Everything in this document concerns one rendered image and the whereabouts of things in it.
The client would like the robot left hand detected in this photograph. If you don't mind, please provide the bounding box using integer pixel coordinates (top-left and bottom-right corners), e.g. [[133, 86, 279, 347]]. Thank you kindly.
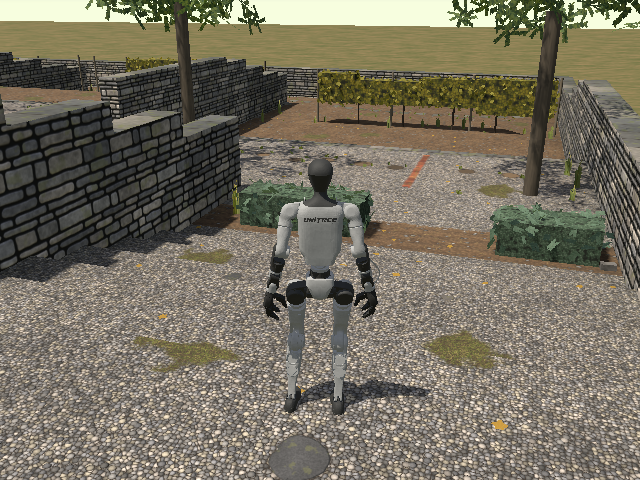
[[263, 291, 287, 320]]

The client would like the right robot foot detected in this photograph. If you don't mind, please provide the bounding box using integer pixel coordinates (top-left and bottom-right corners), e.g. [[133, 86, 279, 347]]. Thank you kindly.
[[330, 389, 344, 416]]

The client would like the robot right upper arm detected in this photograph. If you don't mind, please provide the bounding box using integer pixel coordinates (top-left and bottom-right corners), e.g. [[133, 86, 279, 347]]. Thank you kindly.
[[341, 202, 366, 258]]

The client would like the right robot forearm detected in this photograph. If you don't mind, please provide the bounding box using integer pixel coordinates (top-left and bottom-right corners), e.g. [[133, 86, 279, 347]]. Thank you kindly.
[[356, 243, 375, 292]]

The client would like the robot right thigh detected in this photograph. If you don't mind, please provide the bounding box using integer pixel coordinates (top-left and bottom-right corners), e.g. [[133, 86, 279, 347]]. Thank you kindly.
[[331, 279, 354, 352]]

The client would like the robot left upper arm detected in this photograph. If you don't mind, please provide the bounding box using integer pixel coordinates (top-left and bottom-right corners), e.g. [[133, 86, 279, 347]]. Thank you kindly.
[[274, 202, 300, 259]]

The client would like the robot right hand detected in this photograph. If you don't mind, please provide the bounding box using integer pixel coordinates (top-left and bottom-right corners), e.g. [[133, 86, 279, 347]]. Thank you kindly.
[[354, 289, 378, 318]]

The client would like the left robot forearm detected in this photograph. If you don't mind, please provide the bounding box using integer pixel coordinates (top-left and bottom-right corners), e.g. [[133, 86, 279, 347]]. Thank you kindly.
[[266, 243, 285, 294]]

